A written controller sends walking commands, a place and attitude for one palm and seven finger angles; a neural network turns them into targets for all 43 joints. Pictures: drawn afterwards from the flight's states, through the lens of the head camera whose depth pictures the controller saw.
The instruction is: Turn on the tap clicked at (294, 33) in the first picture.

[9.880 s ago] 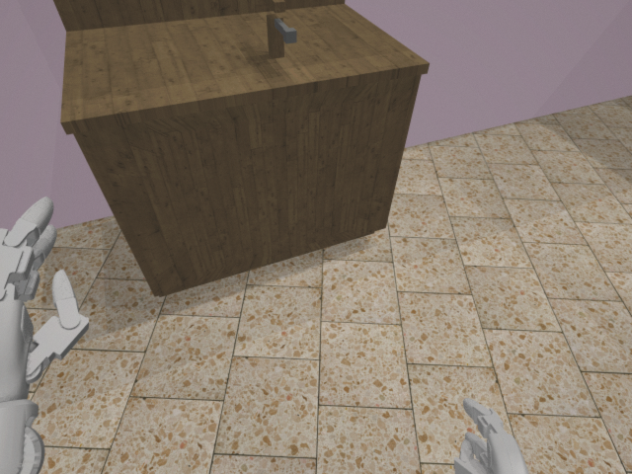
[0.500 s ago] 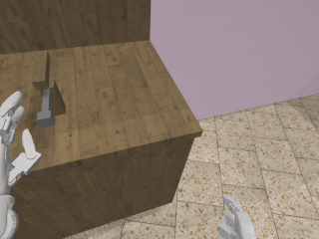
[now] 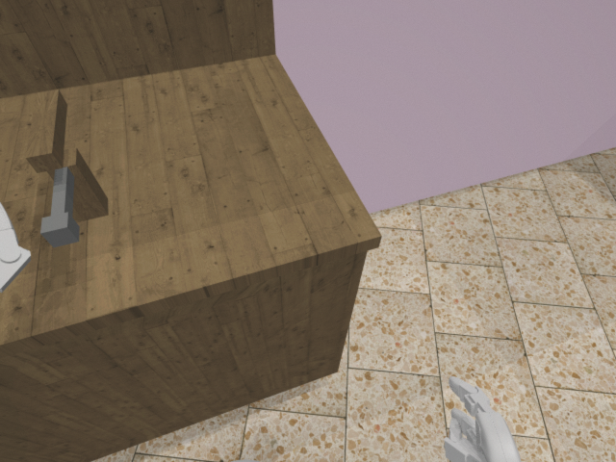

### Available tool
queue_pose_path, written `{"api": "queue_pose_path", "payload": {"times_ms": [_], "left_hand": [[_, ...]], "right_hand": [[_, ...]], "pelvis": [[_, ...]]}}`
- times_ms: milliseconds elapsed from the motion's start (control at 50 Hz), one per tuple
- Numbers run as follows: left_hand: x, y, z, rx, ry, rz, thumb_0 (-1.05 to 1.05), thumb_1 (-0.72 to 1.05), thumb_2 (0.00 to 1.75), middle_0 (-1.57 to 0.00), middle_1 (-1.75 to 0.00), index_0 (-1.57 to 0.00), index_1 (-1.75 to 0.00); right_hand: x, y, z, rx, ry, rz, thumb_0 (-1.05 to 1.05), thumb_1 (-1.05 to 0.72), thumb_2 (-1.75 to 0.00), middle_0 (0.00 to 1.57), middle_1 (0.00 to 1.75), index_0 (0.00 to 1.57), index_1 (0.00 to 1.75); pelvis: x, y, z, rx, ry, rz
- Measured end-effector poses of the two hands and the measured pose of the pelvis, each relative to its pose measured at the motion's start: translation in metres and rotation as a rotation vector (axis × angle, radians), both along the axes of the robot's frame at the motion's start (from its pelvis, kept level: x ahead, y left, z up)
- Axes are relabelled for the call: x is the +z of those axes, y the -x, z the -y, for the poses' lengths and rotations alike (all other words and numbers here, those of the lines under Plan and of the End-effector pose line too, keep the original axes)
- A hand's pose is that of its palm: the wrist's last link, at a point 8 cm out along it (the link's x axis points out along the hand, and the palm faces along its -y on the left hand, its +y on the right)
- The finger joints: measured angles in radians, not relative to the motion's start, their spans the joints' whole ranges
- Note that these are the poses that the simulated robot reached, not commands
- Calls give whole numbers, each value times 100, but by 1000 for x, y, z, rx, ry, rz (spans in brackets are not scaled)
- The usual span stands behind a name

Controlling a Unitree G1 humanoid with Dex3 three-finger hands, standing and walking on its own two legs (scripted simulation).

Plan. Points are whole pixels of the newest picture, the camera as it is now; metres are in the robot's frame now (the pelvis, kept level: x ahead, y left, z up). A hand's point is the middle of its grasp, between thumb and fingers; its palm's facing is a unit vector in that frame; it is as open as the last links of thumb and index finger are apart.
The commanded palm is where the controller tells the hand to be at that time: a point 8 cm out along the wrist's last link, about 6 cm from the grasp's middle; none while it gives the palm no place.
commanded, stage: look again from close up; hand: left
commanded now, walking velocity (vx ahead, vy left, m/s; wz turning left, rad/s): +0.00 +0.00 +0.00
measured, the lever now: (60, 229) +0.33 +0.33 +0.12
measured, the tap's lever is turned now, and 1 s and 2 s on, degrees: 0 0 0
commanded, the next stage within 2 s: shuffle to correct the standing spot in 0.12 s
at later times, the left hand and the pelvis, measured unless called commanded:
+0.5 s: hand (80, 275) +0.25 +0.24 +0.16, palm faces +0.30 -0.83 -0.48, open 7.4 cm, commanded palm +0.18 +0.29 +0.18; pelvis +0.02 +0.01 +0.01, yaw -1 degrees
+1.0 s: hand (32, 353) +0.18 +0.26 +0.15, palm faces +0.31 -0.86 -0.41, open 7.4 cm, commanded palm +0.12 +0.29 +0.18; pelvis -0.05 +0.02 +0.00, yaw -3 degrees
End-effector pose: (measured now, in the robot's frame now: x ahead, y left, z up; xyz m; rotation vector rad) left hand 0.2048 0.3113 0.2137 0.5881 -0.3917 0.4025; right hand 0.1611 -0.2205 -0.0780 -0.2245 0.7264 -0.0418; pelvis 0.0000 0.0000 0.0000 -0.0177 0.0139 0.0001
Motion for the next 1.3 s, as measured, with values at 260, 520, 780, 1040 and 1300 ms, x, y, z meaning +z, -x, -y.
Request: {"api": "queue_pose_path", "payload": {"times_ms": [260, 520, 780, 1040, 1300], "left_hand": [[-49, -19, 19, -94, 95, -200, 1, 89, 89, -25, -31, -21, -30], [-32, -6, 29, -116, 52, -192, 1, 89, 89, -21, -30, -21, -30], [-30, 45, 42, -156, 44, -172, 1, 89, 89, -21, -30, -21, -30], [-43, 63, 8, -89, 149, -160, 1, 89, 89, -21, -30, -21, -30], [-28, 107, 11, -99, 123, -86, 1, 89, 89, -21, -30, -21, -30]], "right_hand": [[4, -29, -1, -29, 60, -34, 1, -91, -90, 20, 30, 20, 30], [17, -58, -25, 33, -10, 48, 1, -91, -90, 20, 30, 20, 30], [9, 6, -1, 1, 37, -15, 1, -91, -90, 20, 30, 21, 30], [11, 83, 1, -165, 64, -7, 1, -91, -90, 20, 30, 20, 30], [-2, 77, -28, -54, -4, -3, 1, -91, -90, 21, 30, 21, 30]], "pelvis": [[2, -25, -13, -12, -3, 5], [5, -14, -8, -21, 14, -25], [2, 33, 5, -17, 35, -8], [3, 57, -27, -44, 24, 62], [-5, 71, -29, -20, 8, 60]]}}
